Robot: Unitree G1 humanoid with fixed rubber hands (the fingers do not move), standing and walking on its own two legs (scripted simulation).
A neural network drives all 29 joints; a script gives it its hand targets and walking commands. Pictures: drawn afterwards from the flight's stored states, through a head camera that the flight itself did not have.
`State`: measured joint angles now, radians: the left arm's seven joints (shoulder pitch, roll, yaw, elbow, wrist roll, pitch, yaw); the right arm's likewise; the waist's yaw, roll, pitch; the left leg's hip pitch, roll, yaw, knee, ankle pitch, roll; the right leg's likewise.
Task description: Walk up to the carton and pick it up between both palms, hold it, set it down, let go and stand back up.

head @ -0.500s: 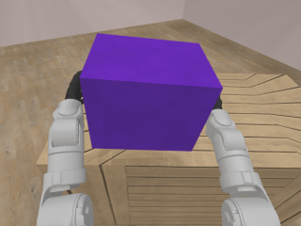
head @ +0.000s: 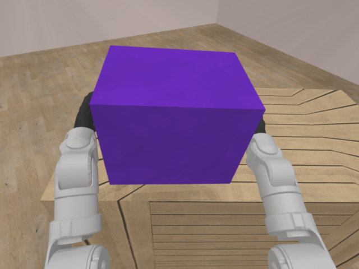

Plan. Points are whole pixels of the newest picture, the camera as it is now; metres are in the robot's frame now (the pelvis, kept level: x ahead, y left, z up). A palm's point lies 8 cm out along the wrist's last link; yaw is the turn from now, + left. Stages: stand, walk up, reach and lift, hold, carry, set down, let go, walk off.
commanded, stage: hold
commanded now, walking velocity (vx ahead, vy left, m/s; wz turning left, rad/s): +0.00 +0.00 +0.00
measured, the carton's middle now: (173, 117) +0.37 +0.00 +0.19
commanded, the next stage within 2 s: none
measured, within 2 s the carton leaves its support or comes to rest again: neither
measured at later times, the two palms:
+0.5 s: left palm (86, 124) +0.35 +0.18 +0.19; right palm (254, 132) +0.35 -0.17 +0.17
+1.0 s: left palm (86, 126) +0.35 +0.18 +0.18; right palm (254, 133) +0.35 -0.17 +0.16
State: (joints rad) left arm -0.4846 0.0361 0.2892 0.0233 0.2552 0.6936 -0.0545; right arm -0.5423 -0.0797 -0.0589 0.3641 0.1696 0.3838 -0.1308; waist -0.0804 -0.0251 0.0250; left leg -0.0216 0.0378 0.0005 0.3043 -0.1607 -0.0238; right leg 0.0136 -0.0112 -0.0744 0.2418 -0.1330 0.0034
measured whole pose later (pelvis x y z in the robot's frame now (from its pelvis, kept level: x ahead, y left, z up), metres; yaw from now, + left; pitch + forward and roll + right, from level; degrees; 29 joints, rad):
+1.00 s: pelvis -0.01 +0.00 +0.00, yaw +0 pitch -6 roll -1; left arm -0.52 0.04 0.28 0.05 0.25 0.68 -0.05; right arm -0.56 -0.07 -0.09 0.40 0.16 0.35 -0.11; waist -0.08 -0.02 0.02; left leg -0.05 0.03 0.00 0.30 -0.14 -0.02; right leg -0.02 -0.02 -0.07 0.24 -0.12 0.01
